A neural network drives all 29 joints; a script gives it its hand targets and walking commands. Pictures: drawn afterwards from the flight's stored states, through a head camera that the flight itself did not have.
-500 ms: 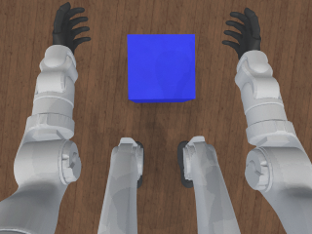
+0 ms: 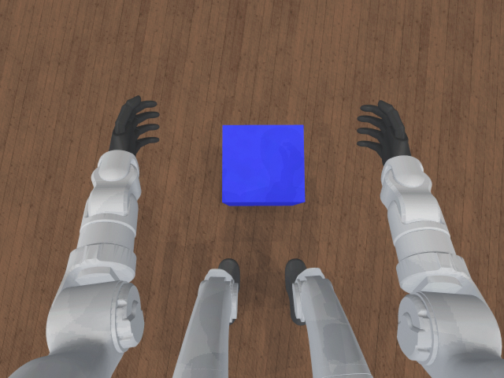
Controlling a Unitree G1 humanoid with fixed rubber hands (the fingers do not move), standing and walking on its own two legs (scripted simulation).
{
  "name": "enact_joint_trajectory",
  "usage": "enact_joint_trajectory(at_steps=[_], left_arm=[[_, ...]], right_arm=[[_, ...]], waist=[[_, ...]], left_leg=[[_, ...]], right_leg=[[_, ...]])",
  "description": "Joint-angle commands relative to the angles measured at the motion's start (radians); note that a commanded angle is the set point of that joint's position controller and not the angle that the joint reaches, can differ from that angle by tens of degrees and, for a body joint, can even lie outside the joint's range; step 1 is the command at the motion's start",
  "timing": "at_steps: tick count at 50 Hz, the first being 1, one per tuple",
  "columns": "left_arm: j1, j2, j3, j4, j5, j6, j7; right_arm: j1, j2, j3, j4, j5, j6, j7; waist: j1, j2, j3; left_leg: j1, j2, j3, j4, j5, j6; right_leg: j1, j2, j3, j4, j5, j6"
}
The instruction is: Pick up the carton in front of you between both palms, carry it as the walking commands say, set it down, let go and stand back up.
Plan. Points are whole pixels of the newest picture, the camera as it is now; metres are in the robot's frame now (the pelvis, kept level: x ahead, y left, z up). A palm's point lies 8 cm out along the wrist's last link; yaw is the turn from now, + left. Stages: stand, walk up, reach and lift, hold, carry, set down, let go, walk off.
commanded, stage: let go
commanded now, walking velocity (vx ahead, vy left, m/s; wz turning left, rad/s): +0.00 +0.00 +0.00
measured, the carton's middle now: (261, 170) +0.47 -0.01 -0.54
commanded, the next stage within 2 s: stand in 1.06 s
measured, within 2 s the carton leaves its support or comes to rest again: neither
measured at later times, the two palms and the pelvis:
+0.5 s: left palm (70, 265) +0.28 +0.22 +0.01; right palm (492, 267) +0.27 -0.23 +0.02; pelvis +0.07 -0.01 +0.10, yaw +0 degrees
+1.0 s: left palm (49, 328) +0.22 +0.22 +0.04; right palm out of the picture +0.23 -0.24 +0.04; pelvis +0.06 -0.01 +0.11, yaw +0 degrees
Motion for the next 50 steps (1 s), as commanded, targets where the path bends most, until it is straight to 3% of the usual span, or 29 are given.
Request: enact_joint_trajectory(at_steps=[1, 5, 18, 26, 39, 50], left_arm=[[0.021, 0.09, -0.01, -0.18, 0.001, -0.024, 0.008], [0.152, 0.076, -0.042, -0.254, -0.03, -0.05, 0.001], [0.69, 0.044, -0.119, -0.282, -0.072, -0.138, -0.008], [0.931, 0.044, -0.164, -0.379, -0.085, -0.142, -0.016], [0.964, 0.058, -0.196, -0.44, -0.079, 0.0, -0.051], [0.969, 0.057, -0.188, -0.459, -0.065, 0.039, -0.046]], right_arm=[[0.034, -0.116, 0.01, -0.159, -0.017, -0.026, 0.017], [0.158, -0.109, 0.048, -0.205, 0.011, -0.049, 0.037], [0.667, -0.105, 0.13, -0.225, 0.063, -0.137, 0.058], [0.884, -0.127, 0.17, -0.32, 0.071, -0.142, 0.071], [0.905, -0.145, 0.183, -0.36, 0.061, -0.003, 0.096], [0.899, -0.141, 0.175, -0.375, 0.043, 0.036, 0.094]], waist=[[0.0, 0.029, -0.902], [0.0, 0.023, -0.763], [0.001, 0.006, -0.456], [-0.001, 0.008, -0.201], [0.008, -0.011, 0.179], [0.01, -0.002, 0.174]], left_leg=[[0.763, -0.011, 0.01, -0.119, 0.438, -0.025], [0.803, -0.003, 0.001, -0.194, 0.434, -0.022], [1.024, 0.005, -0.013, -0.403, 0.518, -0.017], [1.25, 0.003, -0.002, -0.586, 0.446, -0.022], [1.345, 0.003, 0.029, -0.684, 0.159, -0.021], [1.393, 0.0, 0.026, -0.667, 0.238, -0.016]], right_leg=[[0.516, 0.031, -0.058, -0.124, 0.341, 0.015], [0.62, 0.017, -0.035, -0.196, 0.365, 0.009], [0.958, -0.002, 0.009, -0.407, 0.514, 0.007], [1.179, 0.0, -0.002, -0.582, 0.447, 0.009], [1.271, -0.007, -0.017, -0.699, 0.152, -0.004], [1.333, -0.002, -0.018, -0.673, 0.242, -0.005]])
